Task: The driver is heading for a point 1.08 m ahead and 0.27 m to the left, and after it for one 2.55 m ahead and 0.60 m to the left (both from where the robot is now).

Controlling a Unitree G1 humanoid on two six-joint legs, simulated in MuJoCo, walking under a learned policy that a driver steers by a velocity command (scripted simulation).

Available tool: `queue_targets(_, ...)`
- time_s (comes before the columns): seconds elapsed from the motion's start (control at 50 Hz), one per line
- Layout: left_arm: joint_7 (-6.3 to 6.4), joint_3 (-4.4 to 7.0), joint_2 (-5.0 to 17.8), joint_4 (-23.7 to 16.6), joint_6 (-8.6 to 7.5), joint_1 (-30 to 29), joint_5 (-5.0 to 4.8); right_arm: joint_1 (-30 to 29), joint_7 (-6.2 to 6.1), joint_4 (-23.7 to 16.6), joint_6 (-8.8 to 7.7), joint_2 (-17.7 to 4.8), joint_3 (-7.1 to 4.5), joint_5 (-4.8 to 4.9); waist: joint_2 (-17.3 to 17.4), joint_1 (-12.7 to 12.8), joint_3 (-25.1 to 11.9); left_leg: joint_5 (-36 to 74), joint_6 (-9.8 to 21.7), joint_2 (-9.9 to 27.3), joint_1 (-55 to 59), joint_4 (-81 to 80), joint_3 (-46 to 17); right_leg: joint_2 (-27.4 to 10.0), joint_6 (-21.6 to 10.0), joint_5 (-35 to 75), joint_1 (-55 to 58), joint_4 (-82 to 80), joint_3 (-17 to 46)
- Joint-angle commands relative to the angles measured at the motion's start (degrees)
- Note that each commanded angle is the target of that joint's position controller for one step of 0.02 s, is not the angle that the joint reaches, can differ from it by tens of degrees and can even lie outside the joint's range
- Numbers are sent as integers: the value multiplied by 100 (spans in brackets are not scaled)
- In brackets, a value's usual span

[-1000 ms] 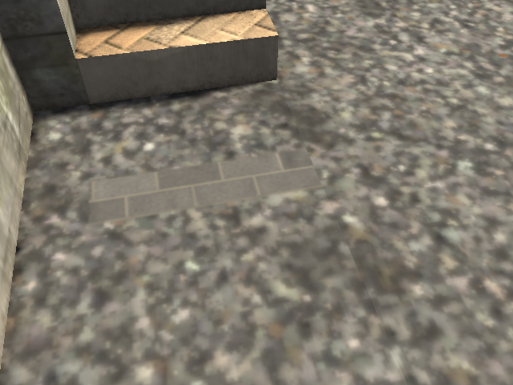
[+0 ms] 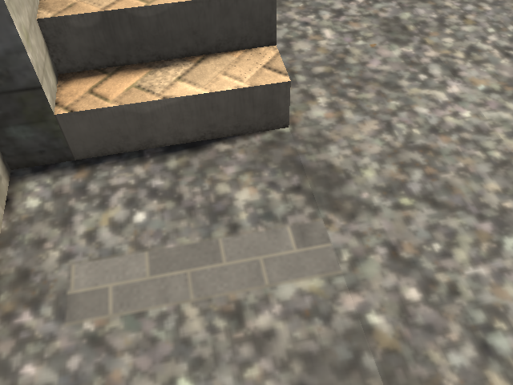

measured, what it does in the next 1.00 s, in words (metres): walks ahead: left foot, then right foot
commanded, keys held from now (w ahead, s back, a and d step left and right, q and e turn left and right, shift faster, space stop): w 0.66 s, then w+q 0.32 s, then q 0.02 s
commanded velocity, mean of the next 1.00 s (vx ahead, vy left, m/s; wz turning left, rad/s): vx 0.50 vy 0.00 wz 0.10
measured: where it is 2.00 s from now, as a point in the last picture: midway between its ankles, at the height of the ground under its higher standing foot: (261, 293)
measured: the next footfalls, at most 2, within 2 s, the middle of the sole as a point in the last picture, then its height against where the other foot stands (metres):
left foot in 0.30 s outside the picture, level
right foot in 0.86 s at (307, 327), level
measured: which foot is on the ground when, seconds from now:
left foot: up 0.00-0.28, down 0.30-0.88, up 0.90-1.00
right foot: down 0.00-0.32, up 0.34-0.84, down 0.86-1.00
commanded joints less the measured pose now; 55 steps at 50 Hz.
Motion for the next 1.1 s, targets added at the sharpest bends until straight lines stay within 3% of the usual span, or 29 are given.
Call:
queue_targets(0.02, 21, 17, 517, -165, -73, 406, -16, -174, 45, -251, 80, -167, -20, 37, -390, -55, 349, 596, -118, 33, -477, -562, 194, -1544, -218, 1952, -12, -861, 1107)
queue_targets(0.1, 56, -57, 487, -82, -80, 788, -9, -1068, 61, -493, 62, -81, 54, 125, -490, 174, 483, 1092, -127, -200, -267, -1902, 456, -1446, -85, 2591, 299, -822, 873)
queue_targets(0.2, 126, -85, 547, 73, -75, 1124, 86, -1575, 2, -683, -22, -182, 64, 164, -554, 254, 503, 742, 120, -439, -198, -2675, 626, -1700, -189, 3744, 1275, -390, 803)
queue_targets(0.24, 158, -61, 661, 58, -77, 911, 103, -1235, -42, -625, -72, -276, 16, 161, -616, -1, 327, 275, 322, -670, 443, -2885, 705, -1767, -164, 5012, 1391, 151, 697)
queue_targets(0.28, 158, -27, 792, 39, -59, 703, 99, 28, -132, -228, -141, -478, -112, 153, -626, -535, -279, 94, 564, -953, 1823, -3263, 727, -1709, -118, 5737, 1315, 1532, 620)
queue_targets(0.3, 136, -31, 790, -26, -61, 542, 42, 988, -186, 58, -193, -670, -210, 68, -532, -968, -722, 307, 758, -614, 3186, -3520, 370, -1561, -61, 4774, 508, 2694, 521)
queue_targets(0.32, 127, -78, 573, -198, -70, 561, 6, 1841, -208, 188, -202, -1193, -348, -75, 144, -1156, -1402, -227, 1051, 795, 4420, -3648, -1290, -1132, 1, 2291, -597, 4548, 271)
queue_targets(0.34, 56, -60, 274, -147, -43, 1233, -181, 1652, -146, 172, -105, -1243, -388, 22, 1265, -653, -1849, -391, 1915, 1928, 5477, -4426, -3987, -46, 206, -1883, -2522, 6463, 415)
queue_targets(0.36, 67, 23, 699, -261, -7, 635, -22, 1032, -96, 83, -81, -990, -341, 197, 167, -514, -1036, -902, 1695, 1620, 4731, -4685, -3395, -529, 97, -1396, -3102, 6488, 890)
queue_targets(0.38, 28, 43, 664, -451, -26, 47, 5, 545, -71, 0, -119, -665, -243, 214, -21, -396, -392, -738, 1513, 1421, 3922, -4900, -2650, -717, 105, -900, -3135, 6207, 893)
queue_targets(0.4, 11, 41, 520, -488, -19, -113, 9, 401, -64, 51, -167, -361, -159, 165, -282, -182, 41, -96, 1300, 1189, 3219, -5094, -2108, -895, 135, -662, -2899, 5838, 863)
queue_targets(0.42, -10, 53, 438, -511, 54, -158, 96, 480, -100, 144, -223, -194, -95, 158, -270, -32, 128, 297, 1101, 943, 2815, -5162, -1657, -1029, 188, -564, -2613, 5517, 890)
queue_targets(0.46, -78, 19, 208, -481, 195, 12, 169, 732, -151, 296, -310, -178, -52, 162, -64, 137, 130, 866, 931, 685, 2505, -5250, -1163, -1061, 316, -473, -2295, 5179, 776)
queue_targets(0.5, -120, 42, 264, -603, 277, -246, 174, 996, -164, 391, -362, -387, -67, 173, 35, 186, 193, 1286, 896, 571, 2488, -5321, -851, -1104, 409, -272, -2535, 4899, 638)
queue_targets(0.58, -156, 41, 396, -1024, 329, -1406, 112, 1454, -152, 452, -342, -451, -24, 176, 152, -50, 406, 1848, 735, 391, 2733, -5467, -499, -1201, 563, 550, -3166, 3861, 387)
queue_targets(0.66, -170, -32, 316, -1288, 312, -2251, 34, 1905, -177, 538, -342, -441, 20, 176, 277, -304, 417, 2379, 579, 333, 3175, -5402, -278, -1022, 564, 1084, -3040, 2630, 156)
queue_targets(0.74, -155, -25, 429, -1527, 254, -2828, 36, 2229, -237, 632, -301, -522, 16, 120, 298, -450, 478, 2795, 773, 576, 3970, -5048, -597, -879, 474, 864, -3192, 2041, 194)
queue_targets(0.8, -126, 26, 578, -1562, 141, -2570, 17, 1946, -280, 561, -277, -690, -40, 73, 304, -175, 349, 3694, 753, 678, 4145, -4484, -694, -695, 316, 275, -2540, 1596, 235)
queue_targets(0.82, -89, 74, 662, -1421, 97, -2075, 17, 1815, -275, 529, -277, -750, -62, 80, 342, 33, 118, 4279, 671, 600, 4027, -3993, -662, -518, 240, 104, -1822, 1418, 175)
queue_targets(0.84, -35, 149, 783, -1139, 36, -1173, 45, 1676, -246, 497, -270, -760, -68, 121, 188, 425, -344, 4286, 560, 374, 3718, -3035, -510, -431, 126, 379, -656, 1021, 130)
queue_targets(0.86, 41, 273, 1151, -945, -28, -207, 190, 1597, -216, 353, -287, -619, -30, 199, -89, 766, -1010, 2922, 460, 95, 2659, -1669, -386, -1247, -98, 146, 892, 963, 937)
queue_targets(0.88, 57, 432, 1787, -976, -14, 322, 354, 2213, -203, 194, -261, 59, 97, 451, -1218, 586, -1969, -602, 188, -779, 706, 461, 140, -3057, -723, -284, 2674, 729, 3352)
queue_targets(0.9, 11, 409, 1527, -1038, 103, -60, 162, 2106, -233, 218, -210, -499, -61, 328, -975, 490, -2007, -1859, 257, -832, 119, 1265, -264, -3207, -890, -839, 2237, 47, 4371)
queue_targets(0.92, -4, 295, 1120, -1163, 118, -728, 98, 1637, -227, 98, -160, -593, -120, 240, -545, 215, -996, -1389, 278, -456, -125, 1355, -360, -3002, -687, -1275, 1320, -128, 3465)
queue_targets(0.94, -25, 210, 781, -1213, 77, -1104, 72, 1294, -184, 13, -149, -464, -111, 200, -285, 131, -423, -991, 263, -244, -51, 1094, -351, -2740, -505, -1021, 505, -392, 2725)
queue_targets(0.96, -13, 166, 627, -1175, 35, -1190, 79, 1194, -147, -11, -100, -336, -123, 157, -362, -1, -104, -810, 246, -108, 133, 852, -337, -2474, -286, -609, -17, -554, 2112)
queue_targets(1.0, 54, 106, 445, -1017, -47, -1013, 47, 1297, -70, -33, 65, -176, -143, 51, -506, -228, 85, -668, 151, -27, 450, 668, -257, -2222, -99, 505, -528, -628, 1282)
queue_targets(1.06, 82, 125, 617, -912, -169, -706, 14, 1089, -56, -217, 204, -119, -174, 53, -480, -397, 25, -397, 24, -100, 264, 492, -72, -2189, -150, 3268, -464, -301, 403)
queue_targets(1.1, 100, 114, 659, -909, -153, -669, 25, 705, -34, -419, 235, -116, -153, 65, -639, -403, 43, 42, -35, -124, 139, -111, 93, -2054, -114, 3752, -461, -205, -71)
Velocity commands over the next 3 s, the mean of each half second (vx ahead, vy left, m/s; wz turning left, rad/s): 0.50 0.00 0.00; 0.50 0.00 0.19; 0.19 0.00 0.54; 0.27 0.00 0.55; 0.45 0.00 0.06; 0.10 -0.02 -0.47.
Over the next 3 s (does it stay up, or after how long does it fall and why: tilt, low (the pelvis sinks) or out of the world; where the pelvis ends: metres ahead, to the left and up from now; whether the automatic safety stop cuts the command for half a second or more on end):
stays up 0.96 0.29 -0.01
